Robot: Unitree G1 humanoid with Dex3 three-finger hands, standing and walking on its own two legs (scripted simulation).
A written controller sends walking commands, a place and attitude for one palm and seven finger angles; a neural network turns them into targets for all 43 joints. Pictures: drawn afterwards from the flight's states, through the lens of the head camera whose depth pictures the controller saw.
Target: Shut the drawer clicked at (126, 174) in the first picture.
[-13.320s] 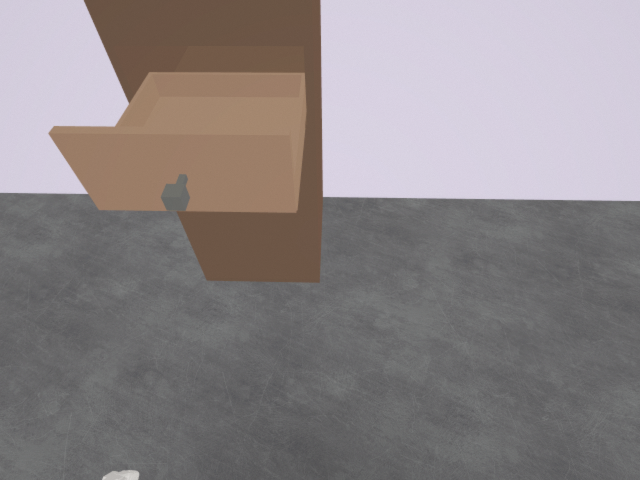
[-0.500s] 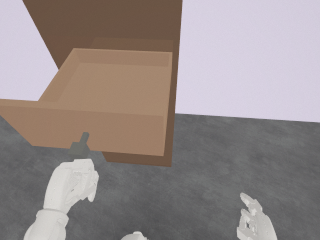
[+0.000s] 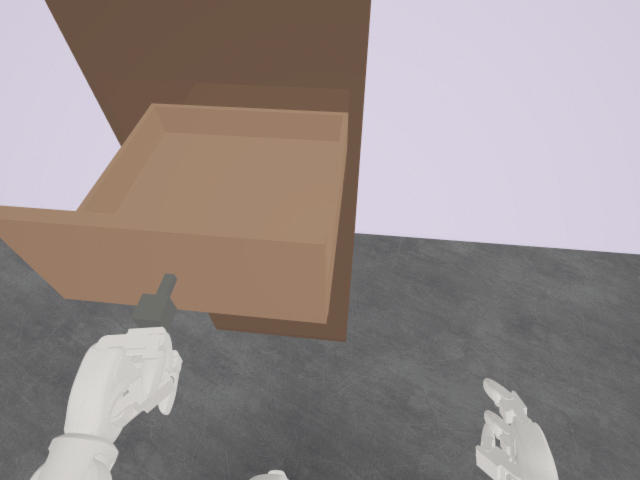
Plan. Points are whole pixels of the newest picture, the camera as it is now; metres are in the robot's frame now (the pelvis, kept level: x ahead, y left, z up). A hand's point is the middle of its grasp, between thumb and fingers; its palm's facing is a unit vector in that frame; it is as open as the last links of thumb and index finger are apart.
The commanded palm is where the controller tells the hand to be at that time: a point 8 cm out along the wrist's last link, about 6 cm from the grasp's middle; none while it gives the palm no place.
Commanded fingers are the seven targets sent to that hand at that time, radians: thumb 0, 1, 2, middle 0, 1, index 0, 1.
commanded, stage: push the drawer shut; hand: left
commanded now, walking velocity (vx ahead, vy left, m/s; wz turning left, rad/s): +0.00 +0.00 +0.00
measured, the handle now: (160, 300) +0.31 +0.21 +0.07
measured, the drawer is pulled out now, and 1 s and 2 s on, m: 0.29 0.20 0.09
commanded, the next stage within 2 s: none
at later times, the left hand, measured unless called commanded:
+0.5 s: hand (187, 338) +0.26 +0.17 +0.07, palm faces -0.07 -0.99 -0.07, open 3.3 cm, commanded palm +0.25 +0.23 +0.07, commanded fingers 0.00 0.90 0.90 -1.40 -1.60 -1.40 -1.60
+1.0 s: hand (207, 280) +0.34 +0.16 +0.07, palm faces -0.09 -0.99 -0.05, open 3.3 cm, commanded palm +0.32 +0.23 +0.07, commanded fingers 0.00 0.90 0.90 -1.40 -1.60 -1.40 -1.60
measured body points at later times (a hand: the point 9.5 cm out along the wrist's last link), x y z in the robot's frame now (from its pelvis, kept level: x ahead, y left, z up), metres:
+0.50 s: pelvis -0.01 +0.00 +0.00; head +0.04 -0.02 +0.45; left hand +0.26 +0.22 +0.07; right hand +0.15 -0.24 -0.09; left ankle +0.02 +0.11 -0.70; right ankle -0.02 -0.09 -0.70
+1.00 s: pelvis -0.01 +0.00 +0.01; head +0.04 -0.01 +0.45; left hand +0.34 +0.22 +0.07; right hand +0.11 -0.26 -0.10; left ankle +0.02 +0.11 -0.70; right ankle -0.02 -0.09 -0.70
